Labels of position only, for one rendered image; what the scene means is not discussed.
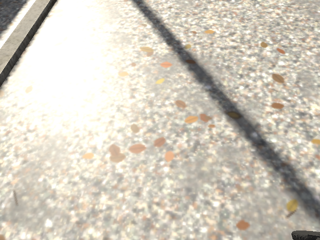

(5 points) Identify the right robot hand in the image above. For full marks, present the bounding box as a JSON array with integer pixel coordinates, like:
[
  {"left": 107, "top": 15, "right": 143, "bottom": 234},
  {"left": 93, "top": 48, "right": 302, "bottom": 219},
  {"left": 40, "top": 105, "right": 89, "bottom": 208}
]
[{"left": 291, "top": 230, "right": 320, "bottom": 240}]

